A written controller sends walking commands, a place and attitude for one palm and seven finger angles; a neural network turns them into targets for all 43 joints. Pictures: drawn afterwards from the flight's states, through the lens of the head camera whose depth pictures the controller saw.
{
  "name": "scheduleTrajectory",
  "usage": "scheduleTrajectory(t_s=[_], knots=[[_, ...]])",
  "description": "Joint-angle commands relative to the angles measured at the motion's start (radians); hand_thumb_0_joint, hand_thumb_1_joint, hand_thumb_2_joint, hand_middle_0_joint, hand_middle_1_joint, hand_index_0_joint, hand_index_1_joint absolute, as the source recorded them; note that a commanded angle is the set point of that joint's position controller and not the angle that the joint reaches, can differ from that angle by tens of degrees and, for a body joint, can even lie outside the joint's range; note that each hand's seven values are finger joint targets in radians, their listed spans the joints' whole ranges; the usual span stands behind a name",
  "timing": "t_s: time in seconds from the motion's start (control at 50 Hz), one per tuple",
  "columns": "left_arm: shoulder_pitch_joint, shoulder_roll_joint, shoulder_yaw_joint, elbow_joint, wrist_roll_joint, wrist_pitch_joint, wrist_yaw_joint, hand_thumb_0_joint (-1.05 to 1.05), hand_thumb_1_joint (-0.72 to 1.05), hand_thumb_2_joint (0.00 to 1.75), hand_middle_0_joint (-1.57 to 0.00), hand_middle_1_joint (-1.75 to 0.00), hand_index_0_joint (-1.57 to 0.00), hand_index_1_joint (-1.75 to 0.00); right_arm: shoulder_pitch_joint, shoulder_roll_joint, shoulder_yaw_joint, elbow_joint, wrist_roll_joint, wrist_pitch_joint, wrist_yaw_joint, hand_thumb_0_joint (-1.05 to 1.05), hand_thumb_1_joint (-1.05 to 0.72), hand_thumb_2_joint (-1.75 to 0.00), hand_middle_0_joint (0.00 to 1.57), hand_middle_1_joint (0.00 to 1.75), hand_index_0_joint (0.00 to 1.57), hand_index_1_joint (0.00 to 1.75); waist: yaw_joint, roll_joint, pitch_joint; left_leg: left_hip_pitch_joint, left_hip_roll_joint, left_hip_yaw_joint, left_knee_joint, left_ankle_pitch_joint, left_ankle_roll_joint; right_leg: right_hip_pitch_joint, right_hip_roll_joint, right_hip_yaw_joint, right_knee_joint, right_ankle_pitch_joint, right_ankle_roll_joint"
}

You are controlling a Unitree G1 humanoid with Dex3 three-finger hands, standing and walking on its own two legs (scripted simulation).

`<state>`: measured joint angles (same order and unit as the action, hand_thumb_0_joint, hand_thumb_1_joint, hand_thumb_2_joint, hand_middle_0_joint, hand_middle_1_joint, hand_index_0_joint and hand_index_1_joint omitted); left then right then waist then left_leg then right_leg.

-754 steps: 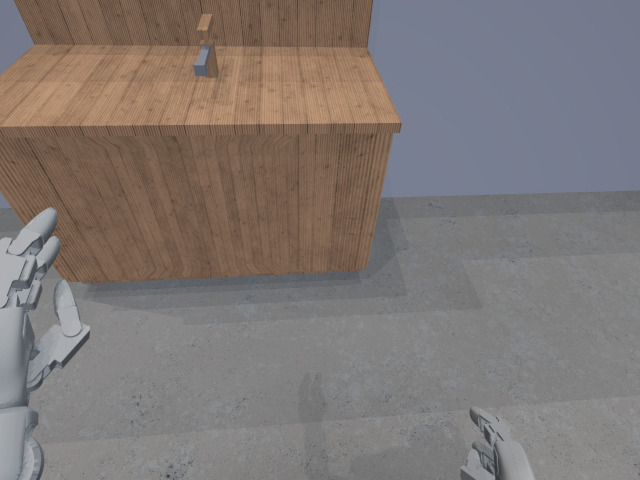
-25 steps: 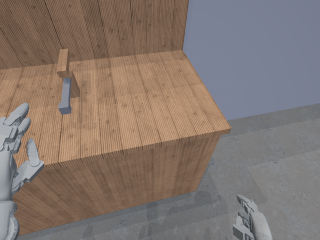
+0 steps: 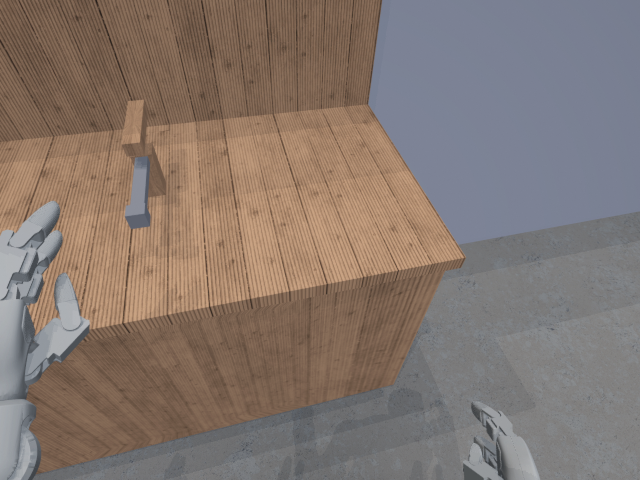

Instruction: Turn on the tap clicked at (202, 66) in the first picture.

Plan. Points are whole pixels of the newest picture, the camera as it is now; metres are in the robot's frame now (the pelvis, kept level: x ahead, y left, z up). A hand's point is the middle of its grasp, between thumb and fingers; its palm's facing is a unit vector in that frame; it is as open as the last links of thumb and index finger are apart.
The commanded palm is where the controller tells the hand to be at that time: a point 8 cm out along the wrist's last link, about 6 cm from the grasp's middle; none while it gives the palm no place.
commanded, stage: shuffle to correct the standing spot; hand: left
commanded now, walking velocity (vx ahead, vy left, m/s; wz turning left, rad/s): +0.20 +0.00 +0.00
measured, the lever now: (138, 216) +0.46 +0.33 +0.04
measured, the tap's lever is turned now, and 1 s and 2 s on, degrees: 0 0 0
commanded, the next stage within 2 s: come to a stop and stand still in 0.48 s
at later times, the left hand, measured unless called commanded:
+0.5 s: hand (135, 256) +0.30 +0.23 +0.15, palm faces +0.38 -0.84 -0.40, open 7.4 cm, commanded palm +0.25 +0.26 +0.17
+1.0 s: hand (164, 202) +0.36 +0.22 +0.17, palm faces +0.38 -0.83 -0.40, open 7.4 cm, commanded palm +0.32 +0.26 +0.17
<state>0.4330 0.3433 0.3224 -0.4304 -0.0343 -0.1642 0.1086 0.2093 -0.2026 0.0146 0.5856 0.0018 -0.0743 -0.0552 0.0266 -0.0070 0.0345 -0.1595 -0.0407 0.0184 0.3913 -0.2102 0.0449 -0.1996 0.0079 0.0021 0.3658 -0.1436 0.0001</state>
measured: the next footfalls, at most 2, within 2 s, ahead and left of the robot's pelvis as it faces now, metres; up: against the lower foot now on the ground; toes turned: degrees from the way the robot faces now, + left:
right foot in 0.68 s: +0.24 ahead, -0.12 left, +0.00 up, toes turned -5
left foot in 0.94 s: +0.23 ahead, +0.12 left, +0.00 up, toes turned +0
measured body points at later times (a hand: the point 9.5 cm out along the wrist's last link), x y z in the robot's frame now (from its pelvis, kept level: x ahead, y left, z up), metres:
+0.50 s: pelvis +0.08 -0.01 -0.02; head +0.09 +0.01 +0.42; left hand +0.27 +0.28 +0.17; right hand +0.24 -0.25 -0.10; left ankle +0.04 +0.09 -0.74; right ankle +0.04 -0.11 -0.70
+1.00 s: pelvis +0.15 -0.01 -0.01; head +0.17 -0.01 +0.44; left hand +0.34 +0.26 +0.19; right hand +0.33 -0.27 -0.08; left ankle +0.20 +0.12 -0.75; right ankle +0.20 -0.12 -0.74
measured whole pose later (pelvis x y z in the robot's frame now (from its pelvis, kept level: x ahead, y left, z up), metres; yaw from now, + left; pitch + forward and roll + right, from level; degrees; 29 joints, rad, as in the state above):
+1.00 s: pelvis +0.15 -0.01 -0.01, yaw -2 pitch -3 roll +0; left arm 0.48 0.37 0.37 -0.57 -0.04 -0.18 0.15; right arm 0.16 -0.23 -0.03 0.59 0.01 -0.10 -0.06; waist 0.02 -0.02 0.10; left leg -0.25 0.03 0.03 0.53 -0.22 -0.02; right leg -0.28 -0.01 -0.06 0.55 -0.22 -0.03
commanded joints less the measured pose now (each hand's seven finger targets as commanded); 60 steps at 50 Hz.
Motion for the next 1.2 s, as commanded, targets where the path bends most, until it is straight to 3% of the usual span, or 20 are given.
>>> scheduleTrajectory(t_s=[0.0,0.06,0.16,0.3,0.36,0.38,0.4,0.44,0.52,0.6,0.62,0.64,0.66,0.68,0.7,0.74,0.82,0.96,1.04,1.18], knots=[[-0.086,0.175,0.11,-0.205,-0.005,-0.066,0.024,0.0,0.9,0.9,-0.2,-0.3,-0.2,-0.3,-0.119,-0.127,-0.051,-0.157,0.0,-0.059,-0.011,0.0,-0.9,-0.9,0.2,0.3,0.2,0.3,-0.005,0.092,-0.092,-0.105,0.108,-0.128,-0.139,-0.261,-0.016,0.058,-0.012,0.038,0.012,-0.173,-0.023],[-0.112,0.149,0.091,-0.186,0.005,-0.064,0.029,0.0,0.9,0.9,-0.2,-0.3,-0.2,-0.3,-0.114,-0.126,-0.049,-0.156,0.004,-0.055,-0.013,0.0,-0.9,-0.9,0.2,0.3,0.2,0.3,-0.009,0.099,-0.044,-0.168,0.145,-0.168,-0.151,-0.412,0.014,0.021,0.006,0.026,0.065,-0.226,-0.033],[-0.151,0.156,0.089,-0.181,0.008,-0.064,0.036,0.0,0.9,0.9,-0.2,-0.3,-0.2,-0.3,-0.109,-0.124,-0.051,-0.147,0.006,-0.058,-0.013,0.0,-0.9,-0.9,0.2,0.3,0.2,0.3,-0.009,0.059,-0.054,-0.16,0.13,-0.139,-0.017,-0.222,0.027,0.024,-0.02,0.066,0.1,-0.137,-0.059],[-0.122,0.208,0.134,-0.262,-0.005,-0.079,0.041,0.0,0.9,0.9,-0.2,-0.3,-0.2,-0.3,-0.103,-0.113,-0.059,-0.149,0.021,-0.056,0.014,0.0,-0.9,-0.9,0.2,0.3,0.2,0.3,-0.008,-0.121,-0.116,-0.372,0.058,0.001,0.456,-0.18,-0.03,0.229,-0.297,0.436,0.043,0.143,-0.255],[-0.085,0.218,0.164,-0.295,-0.016,-0.086,0.041,0.0,0.9,0.9,-0.2,-0.3,-0.2,-0.3,-0.076,-0.097,-0.044,-0.133,0.014,-0.038,0.018,0.0,-0.9,-0.9,0.2,0.3,0.2,0.3,-0.033,-0.007,-0.111,-0.122,0.085,-0.002,0.169,-0.129,-0.008,0.032,-0.208,0.253,0.223,0.119,-0.172],[-0.072,0.214,0.171,-0.319,-0.024,-0.088,0.039,0.0,0.9,0.9,-0.2,-0.3,-0.2,-0.3,-0.081,-0.111,-0.049,-0.138,0.014,-0.034,0.011,0.0,-0.9,-0.9,0.2,0.3,0.2,0.3,-0.043,0.126,-0.14,0.063,0.108,-0.084,0.067,0.048,0.016,-0.105,-0.079,0.121,0.383,0.07,-0.104],[-0.055,0.223,0.179,-0.345,-0.021,-0.09,0.041,0.0,0.9,0.9,-0.2,-0.3,-0.2,-0.3,-0.1,-0.136,-0.058,-0.145,0.012,-0.035,0.006,0.0,-0.9,-0.9,0.2,0.3,0.2,0.3,-0.05,0.343,-0.148,0.272,0.255,-0.325,-0.006,0.254,0.062,-0.352,0.029,-0.004,0.593,-0.124,-0.03],[-0.072,0.225,0.186,-0.329,-0.008,-0.102,0.047,0.0,0.9,0.9,-0.2,-0.3,-0.2,-0.3,-0.09,-0.107,-0.054,-0.149,-0.001,-0.051,0.011,0.0,-0.9,-0.9,0.2,0.3,0.2,0.3,-0.061,0.232,-0.089,0.297,0.372,-0.464,-0.051,0.386,0.181,-0.535,0.035,0.026,0.821,-0.386,-0.034],[-0.081,0.217,0.174,-0.306,0.006,-0.077,0.04,0.0,0.9,0.9,-0.2,-0.3,-0.2,-0.3,-0.087,-0.124,-0.065,-0.126,0.011,-0.071,0.02,0.0,-0.9,-0.9,0.2,0.3,0.2,0.3,-0.038,0.18,-0.024,0.176,0.289,-0.195,-0.026,0.414,0.137,-0.497,-0.03,-0.031,0.627,-0.274,-0.03],[0.024,0.196,0.174,-0.239,-0.004,-0.065,0.035,0.0,0.9,0.9,-0.2,-0.3,-0.2,-0.3,-0.096,-0.115,-0.045,-0.15,0.015,-0.064,0.024,0.0,-0.9,-0.9,0.2,0.3,0.2,0.3,-0.012,0.17,-0.114,-0.02,0.195,0.003,0.157,0.503,0.037,0.003,0.035,-0.155,0.163,-0.025,-0.038],[0.022,0.22,0.203,-0.232,-0.008,-0.064,0.036,0.0,0.9,0.9,-0.2,-0.3,-0.2,-0.3,-0.102,-0.116,-0.05,-0.152,0.017,-0.058,0.025,0.0,-0.9,-0.9,0.2,0.3,0.2,0.3,0.003,0.103,-0.166,-0.109,0.181,0.014,0.314,0.452,0.013,0.191,0.017,-0.125,0.078,0.102,-0.054],[0.018,0.233,0.212,-0.232,-0.008,-0.062,0.036,0.0,0.9,0.9,-0.2,-0.3,-0.2,-0.3,-0.096,-0.106,-0.057,-0.153,0.021,-0.055,0.029,0.0,-0.9,-0.9,0.2,0.3,0.2,0.3,0.0,-0.09,-0.233,-0.224,0.099,0.068,0.577,0.324,-0.014,0.34,-0.099,0.056,0.086,0.333,-0.124],[-0.008,0.246,0.229,-0.257,-0.017,-0.072,0.036,0.0,0.9,0.9,-0.2,-0.3,-0.2,-0.3,-0.111,-0.11,-0.067,-0.17,0.02,-0.064,0.036,0.0,-0.9,-0.9,0.2,0.3,0.2,0.3,-0.01,-0.223,-0.29,-0.362,0.008,0.044,0.799,-0.1,-0.044,0.398,-0.296,0.346,0.061,0.578,-0.232],[-0.03,0.245,0.243,-0.28,-0.025,-0.084,0.035,0.0,0.9,0.9,-0.2,-0.3,-0.2,-0.3,-0.091,-0.106,-0.059,-0.161,0.011,-0.071,0.04,0.0,-0.9,-0.9,0.2,0.3,0.2,0.3,-0.018,-0.192,-0.281,-0.342,0.04,-0.053,0.861,-0.275,-0.054,0.277,-0.384,0.408,-0.005,0.529,-0.252],[0.008,0.25,0.257,-0.258,-0.026,-0.077,0.032,0.0,0.9,0.9,-0.2,-0.3,-0.2,-0.3,-0.1,-0.099,-0.051,-0.154,0.014,-0.067,0.043,0.0,-0.9,-0.9,0.2,0.3,0.2,0.3,-0.022,-0.084,-0.195,-0.299,0.073,-0.075,0.812,-0.313,-0.057,0.118,-0.382,0.415,-0.053,0.399,-0.239],[0.026,0.228,0.234,-0.313,-0.037,-0.076,0.03,0.0,0.9,0.9,-0.2,-0.3,-0.2,-0.3,-0.104,-0.096,-0.05,-0.156,0.029,-0.055,0.047,0.0,-0.9,-0.9,0.2,0.3,0.2,0.3,-0.013,-0.124,-0.106,-0.239,0.112,-0.076,0.66,-0.29,-0.064,-0.019,-0.362,0.342,-0.07,0.252,-0.221],[0.037,0.221,0.222,-0.331,-0.025,-0.089,0.063,0.0,0.9,0.9,-0.2,-0.3,-0.2,-0.3,-0.112,-0.072,-0.028,-0.125,0.004,-0.058,0.011,0.0,-0.9,-0.9,0.2,0.3,0.2,0.3,-0.019,-0.077,-0.18,-0.055,0.061,0.031,0.222,-0.097,-0.052,0.012,-0.254,0.139,-0.014,0.151,-0.121],[-0.035,0.209,0.172,-0.316,-0.014,-0.059,0.068,0.0,0.9,0.9,-0.2,-0.3,-0.2,-0.3,-0.108,-0.126,-0.068,-0.156,0.021,-0.076,-0.016,0.0,-0.9,-0.9,0.2,0.3,0.2,0.3,-0.006,-0.004,-0.086,-0.072,0.17,-0.091,0.023,-0.036,-0.02,-0.056,-0.142,0.137,0.009,-0.149,-0.033],[-0.096,0.176,0.139,-0.281,0.004,-0.06,0.062,0.0,0.9,0.9,-0.2,-0.3,-0.2,-0.3,-0.117,-0.113,-0.043,-0.157,0.016,-0.08,-0.018,0.0,-0.9,-0.9,0.2,0.3,0.2,0.3,-0.006,0.146,-0.064,-0.18,0.2,-0.133,-0.109,-0.11,-0.012,0.04,-0.067,0.051,0.078,-0.073,-0.018],[-0.091,0.155,0.098,-0.311,0.005,-0.039,0.044,0.0,0.9,0.9,-0.2,-0.3,-0.2,-0.3,-0.097,-0.109,-0.046,-0.171,0.008,-0.087,0.0,0.0,-0.9,-0.9,0.2,0.3,0.2,0.3,-0.006,0.12,-0.149,-0.099,0.215,-0.104,-0.069,0.132,-0.036,0.089,-0.057,0.024,0.074,0.088,-0.011]])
